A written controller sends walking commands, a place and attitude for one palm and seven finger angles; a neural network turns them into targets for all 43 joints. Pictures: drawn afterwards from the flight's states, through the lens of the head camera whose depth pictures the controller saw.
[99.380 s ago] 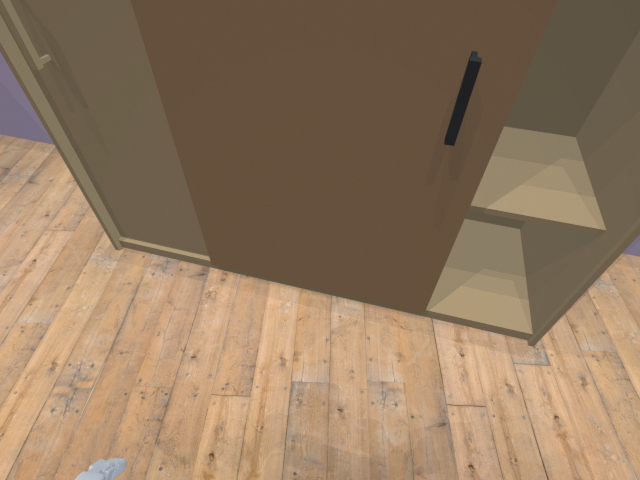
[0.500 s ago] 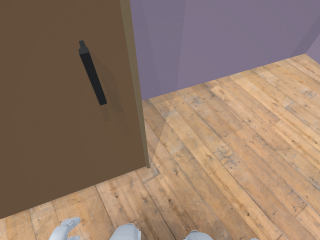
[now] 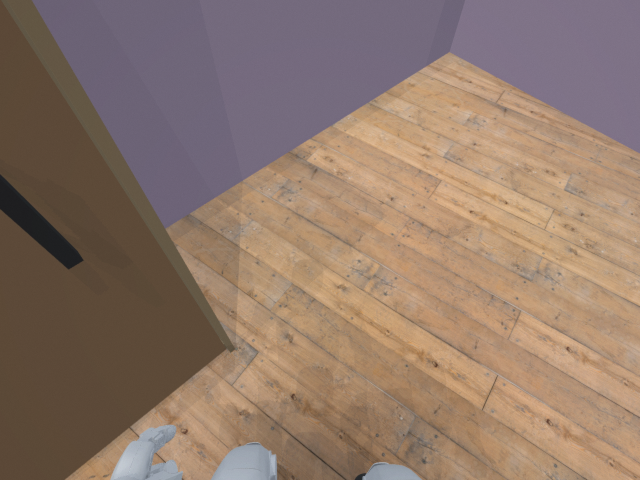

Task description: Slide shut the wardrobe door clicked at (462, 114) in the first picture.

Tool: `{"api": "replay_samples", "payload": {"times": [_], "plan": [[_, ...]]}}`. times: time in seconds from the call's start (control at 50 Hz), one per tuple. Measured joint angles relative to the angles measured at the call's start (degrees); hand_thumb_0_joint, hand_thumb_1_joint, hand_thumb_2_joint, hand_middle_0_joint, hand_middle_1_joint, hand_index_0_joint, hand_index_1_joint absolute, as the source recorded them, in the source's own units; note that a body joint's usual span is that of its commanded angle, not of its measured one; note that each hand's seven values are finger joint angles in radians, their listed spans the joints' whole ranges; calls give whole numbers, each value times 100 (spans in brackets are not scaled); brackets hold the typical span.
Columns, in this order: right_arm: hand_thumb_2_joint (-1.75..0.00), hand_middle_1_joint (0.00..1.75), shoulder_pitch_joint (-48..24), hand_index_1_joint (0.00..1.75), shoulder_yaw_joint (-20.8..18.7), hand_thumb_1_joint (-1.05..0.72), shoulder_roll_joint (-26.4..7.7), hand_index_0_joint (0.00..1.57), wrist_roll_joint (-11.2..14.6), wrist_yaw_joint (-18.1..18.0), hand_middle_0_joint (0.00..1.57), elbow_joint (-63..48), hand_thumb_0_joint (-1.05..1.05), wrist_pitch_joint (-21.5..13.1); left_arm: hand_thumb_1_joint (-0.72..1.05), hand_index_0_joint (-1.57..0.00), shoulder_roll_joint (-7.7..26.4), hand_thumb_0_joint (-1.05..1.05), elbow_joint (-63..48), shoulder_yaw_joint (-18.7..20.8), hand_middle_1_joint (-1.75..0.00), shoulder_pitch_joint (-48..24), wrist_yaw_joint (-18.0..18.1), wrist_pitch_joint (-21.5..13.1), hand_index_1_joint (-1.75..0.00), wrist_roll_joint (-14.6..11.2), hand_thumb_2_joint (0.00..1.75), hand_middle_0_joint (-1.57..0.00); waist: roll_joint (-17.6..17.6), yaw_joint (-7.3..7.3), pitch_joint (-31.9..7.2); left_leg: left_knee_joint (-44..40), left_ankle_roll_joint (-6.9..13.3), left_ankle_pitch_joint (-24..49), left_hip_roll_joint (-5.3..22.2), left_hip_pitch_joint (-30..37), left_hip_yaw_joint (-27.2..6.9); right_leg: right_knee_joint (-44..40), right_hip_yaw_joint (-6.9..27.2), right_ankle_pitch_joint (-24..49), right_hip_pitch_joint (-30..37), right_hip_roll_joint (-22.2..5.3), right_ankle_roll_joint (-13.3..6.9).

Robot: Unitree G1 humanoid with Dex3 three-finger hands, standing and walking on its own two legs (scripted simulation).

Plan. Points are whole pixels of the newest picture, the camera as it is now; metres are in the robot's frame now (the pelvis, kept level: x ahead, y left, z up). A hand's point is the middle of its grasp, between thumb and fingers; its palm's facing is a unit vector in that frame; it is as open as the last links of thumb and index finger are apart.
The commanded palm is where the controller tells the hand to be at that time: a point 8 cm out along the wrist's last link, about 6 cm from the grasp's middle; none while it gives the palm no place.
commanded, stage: walk to a spot facing it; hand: left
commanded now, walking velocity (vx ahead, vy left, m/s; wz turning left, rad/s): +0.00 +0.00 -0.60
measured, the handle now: (25, 211) +0.39 +0.35 +0.10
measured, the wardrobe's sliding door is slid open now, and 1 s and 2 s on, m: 0.00 0.00 0.00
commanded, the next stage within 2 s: none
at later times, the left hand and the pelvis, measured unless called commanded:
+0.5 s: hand (218, 452) +0.16 +0.15 -0.16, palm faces -0.30 -0.92 -0.26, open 7.3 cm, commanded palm none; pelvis +0.00 -0.02 +0.00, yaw -18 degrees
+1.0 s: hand (274, 416) +0.21 +0.08 -0.16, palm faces -0.55 -0.79 -0.25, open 7.3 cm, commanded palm none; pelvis +0.01 -0.04 +0.00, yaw -35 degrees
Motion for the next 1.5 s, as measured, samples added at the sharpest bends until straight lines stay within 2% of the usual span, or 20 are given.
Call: {"api": "replay_samples", "payload": {"times": [0.08, 0.12, 0.22, 0.34, 0.38, 0.46, 0.56, 0.6, 0.7, 0.8, 0.84, 0.92, 1.02, 1.08, 1.16, 1.24, 1.28, 1.32, 1.4, 1.5], "plan": [[-90, 30, -161, 30, 36, -91, 120, 20, 34, -17, 20, -179, 1, -136, 91, -20, 33, 1, 69, 44, -30, 75, 25, 86, -30, -12, 89, -20, -215, 48, -37, -1386, -12, 656, -250, 426, 44, -21, 372, 90, -51, 36, 82], [-90, 30, -125, 30, 64, -91, 125, 20, -3, -38, 20, -255, 1, -258, 91, -20, 30, 1, 60, 65, -30, 100, -9, 166, -30, -47, 89, -20, -162, 43, -126, -1997, 239, 1210, -208, 576, 5, 321, 402, -219, -253, 148, 123], [-90, 30, -19, 30, 184, -91, 257, 20, -116, -26, 20, -216, 1, -300, 91, -20, 113, 1, 33, 121, -30, -21, -152, 211, -30, -9, 89, -20, -213, 160, -51, -2216, 283, 1213, -12, 810, 238, 2235, -137, -1200, -812, -18, 243], [-90, 30, 78, 30, 139, -90, 154, 20, -100, 28, 20, -161, 1, -220, 91, -20, 63, 1, -101, 41, -30, 33, -212, 114, -30, -35, 89, -20, 43, 208, -95, -2189, 74, 1144, 376, 935, 530, 572, -606, -585, -122, -184, 189], [-90, 30, 99, 30, 90, -90, 111, 20, -51, 59, 20, -175, 1, -142, 91, -20, 137, 1, -158, 27, -30, 153, -187, 4, -30, -13, 89, -20, -72, 215, -227, -1528, 4, 597, 353, 653, 602, -102, -377, 189, 67, -282, -63], [-90, 30, -274, 30, -26, -91, -71, 20, -2, 27, 20, -80, 1, 32, 91, -20, 15, 0, -14, 16, -30, 181, -32, -3, -30, 13, 89, -20, 89, 140, -44, 88, 6, 20, 78, 21, -25, 168, -192, -107, -54, -81, -39], [-90, 30, -411, 30, -10, -91, 3, 20, 40, -9, 20, -204, 1, -108, 91, -20, 50, 1, 126, 56, -30, 293, 22, 56, -30, 1, 89, -20, -248, 190, -60, -1275, -27, 594, -275, 367, 33, -31, 254, 57, -57, -41, 29], [-90, 30, -330, 30, 18, -91, -29, 20, 18, -28, 20, -285, 1, -230, 91, -20, 38, 1, 135, 64, -30, 353, -5, 122, -30, -42, 89, -20, -179, 168, -180, -2148, 182, 1318, -217, 616, -28, 170, 312, -34, -206, 109, 74], [-90, 30, -156, 30, 112, -91, 118, 20, -108, -33, 20, -224, 1, -290, 91, -20, 144, 1, 139, 113, -30, 171, -130, 204, -30, -15, 89, -20, -272, 219, -112, -2146, 212, 1132, -5, 793, 208, 2114, -168, -1319, -746, -16, 214], [-90, 30, 12, 30, 108, -91, 53, 20, -92, 22, 20, -151, 1, -191, 91, -20, 103, 1, -70, 30, -30, 143, -212, 63, -30, -41, 89, -20, 12, 240, -136, -1999, -1, 1003, 394, 874, 393, 423, -602, -424, -83, -143, 140], [-90, 30, 0, 30, 68, -90, 31, 20, -36, 47, 20, -124, 1, -93, 91, -20, 160, 1, -104, 34, -30, 195, -159, -66, -30, -27, 89, -20, -76, 230, -211, -1174, -27, 457, 347, 549, 355, 96, -382, -23, -14, -184, -59], [-90, 30, -289, 30, -26, -91, -58, 20, 7, 3, 20, -46, 1, 41, 91, -20, 56, 0, 0, 17, -30, 184, -16, -49, -30, 0, 89, -20, 9, 155, -69, 192, -32, -27, 33, -6, -95, 186, -182, -138, -41, -52, -75], [-90, 30, -385, 30, 7, -91, 59, 20, 39, -2, 20, -187, 1, -96, 91, -20, 83, 1, 117, 48, -30, 265, 17, 49, -30, -6, 89, -20, -271, 172, -121, -1277, -35, 622, -289, 362, 11, -11, 260, 46, -42, -18, -1], [-90, 30, -268, 30, 46, -91, 72, 20, -18, -25, 20, -254, 1, -261, 91, -20, 92, 1, 121, 72, -30, 288, -28, 142, -30, -51, 89, -20, -227, 146, -249, -2059, 278, 1324, -209, 567, 7, 585, 290, -483, -342, 133, 73], [-90, 30, -80, 30, 143, -91, 198, 20, -109, -22, 20, -180, 1, -287, 91, -20, 166, 1, 115, 131, -30, 153, -134, 187, -30, -10, 89, -20, -305, 196, -206, -2189, 220, 1186, -39, 773, 221, 2200, -128, -1238, -775, -11, 200], [-90, 30, 65, 30, 140, -91, 154, 20, -128, 9, 20, -104, 1, -240, 91, -20, 95, 1, -8, 65, -30, 90, -193, 137, -30, -37, 89, -20, -61, 203, -172, -2310, 79, 1210, 271, 945, 375, 1276, -532, -1073, -390, -137, 195], [-90, 30, 150, 30, 111, -90, 105, 20, -93, 38, 20, -93, 1, -194, 91, -20, 99, 1, -91, 33, -30, 147, -208, 62, -30, -40, 89, -20, 3, 192, -237, -2028, -21, 1034, 409, 878, 482, 273, -590, -354, 6, -166, 104], [-90, 30, 105, 30, 61, -90, 46, 20, -37, 52, 20, -58, 1, -82, 91, -20, 124, 1, -98, 30, -30, 191, -150, -59, -30, -28, 89, -20, -37, 183, -272, -1145, -42, 378, 346, 560, 374, 107, -379, 134, -9, -192, -117], [-90, 30, -168, 30, -28, -91, -75, 20, 3, 10, 20, 22, 1, 46, 91, -20, 4, 0, 27, 10, -30, 208, -9, -38, -30, -5, 89, -20, 38, 120, -159, 162, -38, 16, 16, 37, -63, 116, -170, -129, 2, -51, -89], [-90, 30, -301, 30, -2, -91, 20, 20, 41, -13, 20, -129, 1, -103, 91, -20, 35, 1, 141, 44, -30, 282, 25, 25, -30, -17, 89, -20, -257, 164, -181, -1351, -56, 643, -294, 386, 35, -93, 245, 56, 22, -9, -36]]}}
